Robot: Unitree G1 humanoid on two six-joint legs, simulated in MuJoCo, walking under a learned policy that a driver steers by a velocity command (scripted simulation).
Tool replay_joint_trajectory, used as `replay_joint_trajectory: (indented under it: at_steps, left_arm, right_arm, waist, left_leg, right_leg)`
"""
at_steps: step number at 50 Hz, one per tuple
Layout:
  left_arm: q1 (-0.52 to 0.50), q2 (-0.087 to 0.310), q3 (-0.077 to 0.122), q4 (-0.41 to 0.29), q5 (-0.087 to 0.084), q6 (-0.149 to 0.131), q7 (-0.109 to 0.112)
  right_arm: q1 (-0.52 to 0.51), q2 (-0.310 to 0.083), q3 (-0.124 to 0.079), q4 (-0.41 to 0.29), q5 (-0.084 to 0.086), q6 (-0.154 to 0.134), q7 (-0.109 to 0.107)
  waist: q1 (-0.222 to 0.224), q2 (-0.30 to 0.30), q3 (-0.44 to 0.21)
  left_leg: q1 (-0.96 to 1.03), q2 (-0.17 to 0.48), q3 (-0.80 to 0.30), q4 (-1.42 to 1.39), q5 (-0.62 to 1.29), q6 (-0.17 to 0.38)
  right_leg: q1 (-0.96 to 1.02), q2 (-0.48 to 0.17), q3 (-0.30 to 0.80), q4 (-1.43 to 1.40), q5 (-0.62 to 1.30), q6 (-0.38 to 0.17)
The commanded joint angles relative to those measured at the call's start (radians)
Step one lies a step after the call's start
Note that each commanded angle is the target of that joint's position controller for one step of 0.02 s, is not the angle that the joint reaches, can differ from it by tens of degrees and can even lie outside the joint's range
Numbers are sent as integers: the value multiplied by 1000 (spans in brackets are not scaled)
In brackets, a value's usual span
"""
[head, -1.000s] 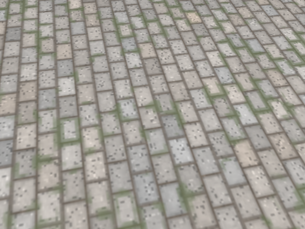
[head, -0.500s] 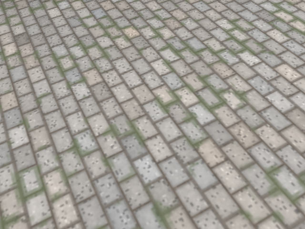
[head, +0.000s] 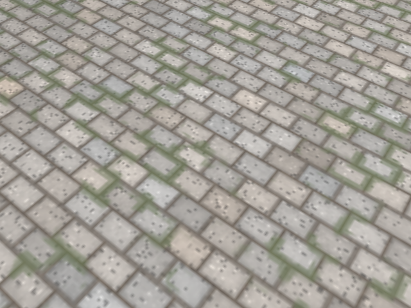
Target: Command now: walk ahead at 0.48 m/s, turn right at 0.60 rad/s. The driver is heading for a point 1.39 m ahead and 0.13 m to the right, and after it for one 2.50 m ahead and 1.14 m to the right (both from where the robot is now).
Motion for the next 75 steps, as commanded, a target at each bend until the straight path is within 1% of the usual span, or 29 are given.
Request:
replay_joint_trajectory:
  at_steps: [1, 5, 7, 8, 9, 10, 11, 12, 13, 16, 20, 26, 31, 32, 33, 34, 36, 40, 45, 50, 53, 55, 56, 57, 58, 59, 62, 67, 75]
  left_arm:
    - [-132, 5, -11, -100, 0, -23, -24]
    - [-146, 50, 10, -120, -1, -21, -44]
    - [38, 122, 50, -81, 0, -11, -39]
    - [208, 172, 82, -40, -5, -1, -23]
    - [272, 258, 98, -20, -11, 10, 0]
    - [232, 297, 92, -72, 1, -9, -6]
    - [204, 209, 69, -76, 13, -23, -15]
    - [155, 182, 58, -67, 16, -33, -15]
    - [95, 163, 54, -66, 10, -37, -14]
    - [11, 142, 45, -68, 25, -33, 0]
    - [15, 155, 47, -23, 17, -18, 30]
    - [62, 135, 31, 36, 19, 10, 44]
    - [79, 94, 11, 70, 22, 0, 28]
    - [122, 53, -4, 71, 36, -9, 25]
    - [211, 14, -17, 70, 24, -20, 24]
    - [122, 89, -3, 48, 11, -26, 29]
    - [35, 137, 18, 33, 0, -22, 28]
    - [14, 66, 9, 37, 18, -33, 21]
    - [-74, 6, -15, 21, 18, -47, 16]
    - [-149, 31, -12, 2, 2, -59, -1]
    - [-118, 48, -5, 9, 1, -69, -10]
    - [43, 99, 22, 58, 4, -66, 2]
    - [205, 172, 43, 81, 18, -64, 14]
    - [265, 268, 68, 96, 25, -55, 10]
    - [260, 179, 46, 97, 16, -60, 5]
    - [218, 129, 29, 95, 16, -64, 6]
    - [101, 58, 8, 91, 33, -75, 4]
    - [89, 76, 21, 129, 36, -95, 13]
    - [177, 129, 31, 203, 16, -68, 34]
  right_arm:
    - [-57, -180, -35, -62, 10, -10, -7]
    - [-31, -232, -47, -45, 28, 13, -11]
    - [-34, -257, -53, -50, 33, 30, -20]
    - [-37, -236, -43, -61, 32, 28, -24]
    - [28, -110, -6, -98, -14, 19, -18]
    - [43, -96, 16, -149, -6, -14, -4]
    - [-88, -200, -11, -171, 26, -34, 5]
    - [-133, -191, -5, -192, 38, -43, 6]
    - [-130, -176, -3, -177, 17, -42, -4]
    - [-93, -177, -9, -161, -7, -3, -11]
    - [-126, -113, 13, -167, -16, 23, -17]
    - [-268, -109, 20, -194, 0, 20, 6]
    - [-214, -141, -2, -194, -6, 3, 16]
    - [-169, -179, -10, -198, -15, -2, 9]
    - [-113, -249, -31, -177, -16, 6, 5]
    - [7, -225, -37, -142, 4, 10, 12]
    - [-21, -166, -15, -146, 7, 2, 15]
    - [-76, -127, -3, -155, 1, 3, 5]
    - [-42, -168, -17, -135, 15, 6, 0]
    - [19, -198, -25, -101, 25, 20, 8]
    - [10, -203, -26, -92, 34, 32, 8]
    - [3, -161, -10, -91, 25, 33, 6]
    - [-20, -94, 16, -119, 5, 26, 7]
    - [33, -41, 33, -163, 14, 6, 3]
    - [-1, -140, 8, -149, 34, -5, 1]
    - [-42, -167, -4, -155, 48, -9, 7]
    - [-74, -132, -8, -148, 33, 7, 12]
    - [-104, -74, -1, -165, 28, 35, 15]
    - [-349, -28, 21, -274, 27, 25, 62]
  waist:
    - [-2, 110, 63]
    - [40, 140, 29]
    - [158, 155, -92]
    - [250, 120, -170]
    - [199, -112, -257]
    - [149, -208, -445]
    - [207, -62, -384]
    - [172, -28, -238]
    - [122, 67, -158]
    - [50, 34, -107]
    - [51, 3, -122]
    - [124, -43, -134]
    - [83, -58, -88]
    - [88, 26, -128]
    - [117, 236, -169]
    - [28, 292, -140]
    - [31, 168, -45]
    - [55, 181, -26]
    - [21, 171, -36]
    - [-9, 167, -13]
    - [36, 158, -11]
    - [121, 133, -80]
    - [192, -4, -203]
    - [173, -259, -253]
    - [200, -150, -189]
    - [185, -111, -104]
    - [121, -58, -22]
    - [96, -15, 5]
    - [171, 19, 70]
  left_leg:
    - [-40, 247, -54, -99, 389, 133]
    - [70, 277, 18, 29, 819, 102]
    - [55, 268, 52, 309, 1066, 78]
    - [-99, 235, 67, 547, 958, 46]
    - [-453, 130, 60, 896, 146, 2]
    - [-688, -42, -155, 1173, -334, -29]
    - [-761, 19, -258, 1192, -252, -23]
    - [-761, 50, -239, 1129, -178, -15]
    - [-721, 91, -229, 1053, -132, -24]
    - [-580, 117, -215, 934, -78, -59]
    - [-546, 73, -177, 723, 56, -108]
    - [-449, 35, -187, 420, 276, -85]
    - [-281, 43, -179, 228, 205, 19]
    - [-159, 146, -290, 220, 239, 70]
    - [13, 292, -555, 134, 51, 210]
    - [66, 396, -845, 1, -228, 303]
    - [-6, 355, -781, -31, -370, 250]
    - [-133, 225, -502, -83, -120, 192]
    - [-157, 200, -349, -96, 82, 196]
    - [-143, 237, -342, -68, 96, 193]
    - [-150, 252, -344, -13, 106, 167]
    - [-223, 195, -284, 154, 230, 119]
    - [-353, 121, -199, 464, 144, 68]
    - [-697, -12, -133, 769, -218, 14]
    - [-812, 21, -235, 914, -257, 12]
    - [-850, 55, -259, 946, -167, 26]
    - [-767, 118, -260, 874, 18, 10]
    - [-759, 107, -260, 764, 178, -35]
    - [-715, 77, -125, 378, 346, 24]
  right_leg:
    - [24, 6, -59, -159, 100, -16]
    - [146, 80, -134, -258, -7, -89]
    - [406, 156, -167, -293, -52, -150]
    - [677, 164, -124, -343, -5, -191]
    - [1011, -59, 241, -337, -27, -278]
    - [1161, -271, 813, -513, -120, -467]
    - [1099, -239, 702, -558, -22, -401]
    - [946, -201, 533, -550, 155, -366]
    - [797, -147, 411, -538, 312, -331]
    - [550, -90, 279, -574, 527, -314]
    - [458, -29, 165, -554, 627, -287]
    - [501, -30, 186, -497, 407, -223]
    - [490, -24, 302, -407, -37, -186]
    - [437, 41, 252, -282, -167, -152]
    - [227, 162, 99, -100, -387, -89]
    - [41, 167, 49, 116, -538, -41]
    - [-46, 94, 74, 255, -432, -38]
    - [47, 33, 12, 119, -239, -21]
    - [148, 34, -30, -171, -82, 8]
    - [222, 51, -42, -330, -28, 3]
    - [333, 64, -61, -416, -30, -37]
    - [588, 62, -47, -456, -52, -79]
    - [810, -118, 163, -480, -88, -147]
    - [1008, -303, 555, -589, -314, -285]
    - [970, -299, 599, -629, -424, -291]
    - [903, -268, 474, -632, -377, -258]
    - [723, -169, 220, -695, -85, -207]
    - [649, -144, 8, -744, 221, -201]
    - [764, -160, -168, -725, 337, -153]
Velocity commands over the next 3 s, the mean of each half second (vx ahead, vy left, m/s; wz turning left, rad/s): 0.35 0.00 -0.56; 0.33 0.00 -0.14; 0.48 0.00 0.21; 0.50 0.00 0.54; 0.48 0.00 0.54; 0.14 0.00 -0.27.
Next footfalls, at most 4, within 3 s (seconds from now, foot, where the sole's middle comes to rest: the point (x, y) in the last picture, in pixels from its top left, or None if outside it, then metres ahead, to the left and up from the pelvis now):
0.16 right None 0.28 -0.13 -0.78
0.62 left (189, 303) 0.48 0.02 -0.78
1.10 right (278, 271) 0.56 -0.28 -0.78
1.62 left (227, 183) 0.93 -0.15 -0.78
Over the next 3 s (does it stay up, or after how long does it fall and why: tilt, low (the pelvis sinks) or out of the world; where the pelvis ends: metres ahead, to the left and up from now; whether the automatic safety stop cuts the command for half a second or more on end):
stays up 1.32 -0.16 -0.01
